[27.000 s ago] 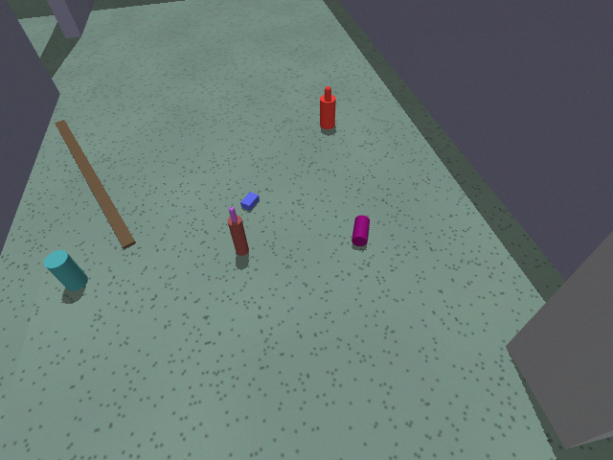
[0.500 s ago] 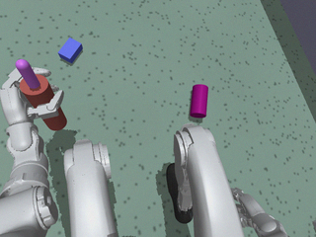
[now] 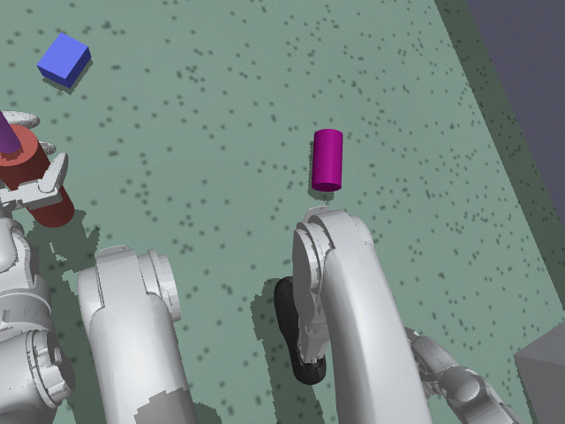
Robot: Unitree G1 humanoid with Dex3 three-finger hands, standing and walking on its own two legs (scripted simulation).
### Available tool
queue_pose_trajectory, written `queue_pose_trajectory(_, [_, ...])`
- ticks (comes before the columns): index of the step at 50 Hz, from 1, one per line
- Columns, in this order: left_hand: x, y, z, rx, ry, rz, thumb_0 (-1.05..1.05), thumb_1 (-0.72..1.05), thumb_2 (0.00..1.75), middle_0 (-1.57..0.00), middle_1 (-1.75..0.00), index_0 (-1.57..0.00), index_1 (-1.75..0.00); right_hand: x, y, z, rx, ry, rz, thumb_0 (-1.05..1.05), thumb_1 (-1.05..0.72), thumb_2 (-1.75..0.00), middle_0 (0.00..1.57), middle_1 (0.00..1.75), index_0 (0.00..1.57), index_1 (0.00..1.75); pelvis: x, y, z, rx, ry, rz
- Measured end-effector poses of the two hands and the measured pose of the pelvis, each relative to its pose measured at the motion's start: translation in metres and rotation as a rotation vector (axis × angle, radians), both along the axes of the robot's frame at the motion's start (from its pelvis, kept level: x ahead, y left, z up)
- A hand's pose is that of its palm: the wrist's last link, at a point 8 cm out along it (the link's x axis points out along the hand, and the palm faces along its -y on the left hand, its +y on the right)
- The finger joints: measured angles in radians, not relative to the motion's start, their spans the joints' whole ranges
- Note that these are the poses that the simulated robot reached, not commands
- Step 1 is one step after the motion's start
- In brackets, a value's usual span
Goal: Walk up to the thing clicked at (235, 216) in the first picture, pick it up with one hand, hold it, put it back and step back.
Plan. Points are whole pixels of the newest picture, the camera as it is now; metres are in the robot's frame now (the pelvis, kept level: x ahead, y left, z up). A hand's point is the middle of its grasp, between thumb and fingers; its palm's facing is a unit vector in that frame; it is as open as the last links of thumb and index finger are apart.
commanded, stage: lower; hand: left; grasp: from the side
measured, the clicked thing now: (27, 171) +0.44 +0.26 -0.13
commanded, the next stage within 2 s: loosen in 0.38 s
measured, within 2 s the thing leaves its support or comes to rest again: rests again in 1.54 s
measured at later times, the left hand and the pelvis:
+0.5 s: hand (36, 168) +0.45 +0.26 -0.14, palm faces +0.26 -0.96 -0.05, open 7.7 cm; pelvis -0.01 +0.01 -0.01, yaw -2 degrees
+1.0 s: hand (34, 161) +0.45 +0.25 -0.13, palm faces +0.28 -0.96 -0.01, open 14.3 cm; pelvis -0.01 +0.01 -0.01, yaw -3 degrees
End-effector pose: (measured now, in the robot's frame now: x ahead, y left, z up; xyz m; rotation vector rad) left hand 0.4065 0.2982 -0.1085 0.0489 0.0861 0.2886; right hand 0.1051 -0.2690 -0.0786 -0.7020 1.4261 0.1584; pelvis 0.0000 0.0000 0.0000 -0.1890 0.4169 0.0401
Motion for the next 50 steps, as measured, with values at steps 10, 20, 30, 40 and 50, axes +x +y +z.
queue_pose_trajectory(10, [-0.006,-0.004,-0.025,-0.027,0.010,-0.004,0.03,0.00,1.00,-0.93,-0.99,-0.80,-1.00,-0.003,0.003,0.004,-0.027,-0.005,0.047,0.00,-0.93,-0.90,0.20,0.30,0.21,0.30,-0.007,0.003,-0.009,-0.015,-0.047,-0.013])
queue_pose_trajectory(20, [0.000,0.003,-0.025,-0.008,-0.018,-0.011,0.03,0.00,1.01,-0.93,-0.99,-0.80,-1.00,-0.005,0.010,0.011,-0.051,0.013,0.081,0.00,-0.93,-0.91,0.20,0.30,0.21,0.30,-0.007,0.008,-0.009,-0.039,-0.061,-0.013])
queue_pose_trajectory(30, [0.003,0.001,-0.029,-0.025,-0.020,-0.006,0.04,0.00,0.98,-0.93,-0.98,-0.80,-0.99,-0.004,0.015,0.015,-0.045,0.006,0.103,0.00,-0.92,-0.90,0.20,0.30,0.21,0.30,-0.008,0.011,-0.009,-0.055,-0.072,-0.017])
queue_pose_trajectory(40, [0.012,0.004,-0.011,-0.005,-0.120,0.001,0.01,-0.08,0.56,-0.78,-0.69,-0.76,-0.68,-0.002,0.016,0.017,-0.050,-0.005,0.125,0.00,-0.92,-0.90,0.20,0.30,0.21,0.30,-0.010,0.010,-0.011,-0.055,-0.083,-0.018])
queue_pose_trajectory(50, [0.010,0.002,-0.018,-0.032,-0.076,-0.005,0.00,-0.37,0.20,-0.47,-0.33,-0.48,-0.32,0.002,0.018,0.019,-0.037,-0.041,0.137,0.00,-0.92,-0.90,0.20,0.30,0.21,0.30,-0.012,0.012,-0.011,-0.058,-0.087,-0.028])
